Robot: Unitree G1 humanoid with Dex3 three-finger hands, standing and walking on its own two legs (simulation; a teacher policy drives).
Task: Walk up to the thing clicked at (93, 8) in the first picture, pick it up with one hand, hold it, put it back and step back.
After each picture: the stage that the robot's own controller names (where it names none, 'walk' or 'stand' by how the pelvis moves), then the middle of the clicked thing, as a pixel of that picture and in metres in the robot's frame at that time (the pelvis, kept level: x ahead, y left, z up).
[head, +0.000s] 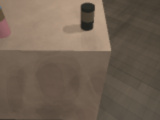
stand; (87, 17) +0.70 +0.00 +0.07
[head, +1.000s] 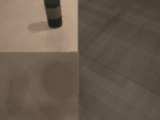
walk; (53, 13) +0.64 +0.17 +0.10
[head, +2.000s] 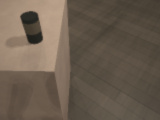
stand; (32, 28) +0.57 +0.23 +0.10
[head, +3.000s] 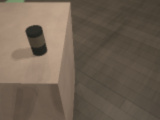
stand; (37, 41) +0.54 +0.21 +0.07
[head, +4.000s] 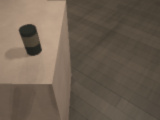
stand; (31, 40) +0.54 +0.23 +0.07
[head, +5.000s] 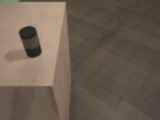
stand; (31, 42) +0.53 +0.24 +0.07
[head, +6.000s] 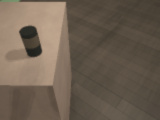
stand; (31, 42) +0.53 +0.24 +0.07
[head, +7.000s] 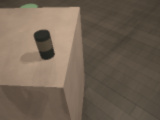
rise first; (44, 45) +0.53 +0.22 +0.08
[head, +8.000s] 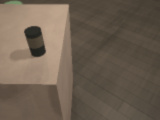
go down; (35, 42) +0.55 +0.21 +0.08
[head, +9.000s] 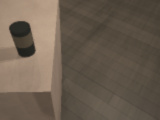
go down; (23, 40) +0.50 +0.21 +0.09
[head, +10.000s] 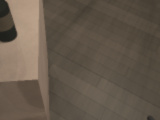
close in; (1, 22) +0.52 +0.23 +0.11
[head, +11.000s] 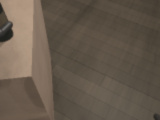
close; out of the picture +0.53 +0.23 +0.13
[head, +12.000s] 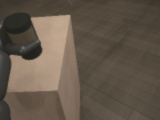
lift; (25, 37) +0.36 +0.17 +0.27
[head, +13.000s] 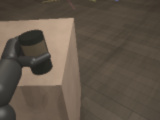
lift; (36, 52) +0.34 +0.15 +0.23
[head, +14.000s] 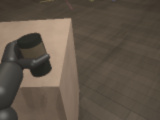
hold; (35, 55) +0.34 +0.16 +0.22
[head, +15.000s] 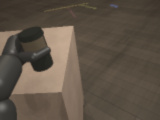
hold; (36, 49) +0.34 +0.15 +0.26
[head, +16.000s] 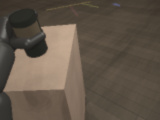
crouch; (30, 34) +0.34 +0.15 +0.31
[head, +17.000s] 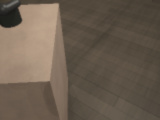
crouch; (4, 4) +0.47 +0.22 +0.29
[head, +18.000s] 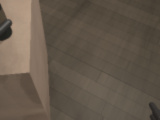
lower; out of the picture +0.52 +0.22 +0.13
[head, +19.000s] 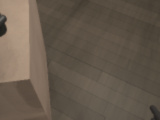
lower; out of the picture +0.53 +0.23 +0.13
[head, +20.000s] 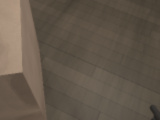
lower; out of the picture +0.54 +0.24 +0.14
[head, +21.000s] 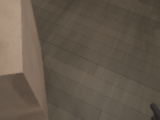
lower; out of the picture +0.55 +0.25 +0.14
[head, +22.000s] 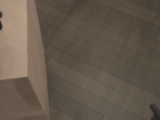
loosen; out of the picture +0.53 +0.24 +0.13
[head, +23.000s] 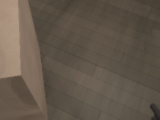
withdraw; out of the picture +0.54 +0.25 +0.13
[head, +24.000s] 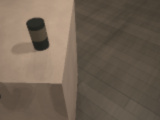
sink last; (38, 34) +0.53 +0.22 +0.11
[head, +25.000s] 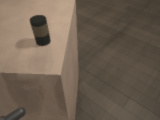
stand; (40, 31) +0.57 +0.23 +0.10
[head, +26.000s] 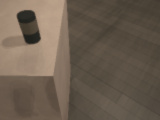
stand; (29, 27) +0.55 +0.23 +0.12
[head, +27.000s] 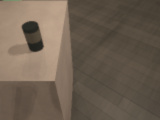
stand; (33, 37) +0.56 +0.24 +0.08
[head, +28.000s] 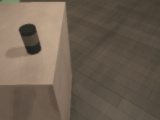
stand; (30, 39) +0.55 +0.24 +0.07
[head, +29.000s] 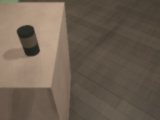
stand; (29, 41) +0.54 +0.24 +0.07
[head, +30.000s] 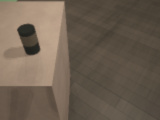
stand; (29, 40) +0.54 +0.24 +0.07
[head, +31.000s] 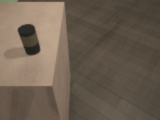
walk; (29, 40) +0.54 +0.24 +0.07
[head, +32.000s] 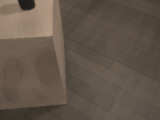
walk; out of the picture +0.68 +0.26 +0.10
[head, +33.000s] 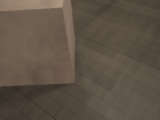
walk; out of the picture +1.03 +0.29 +0.09
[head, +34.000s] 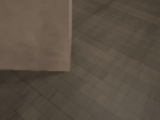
stand; out of the picture +1.20 +0.22 +0.08
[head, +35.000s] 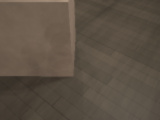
stand; out of the picture +1.16 +0.23 +0.07
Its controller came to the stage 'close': yes
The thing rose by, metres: 0.22
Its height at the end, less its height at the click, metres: +0.00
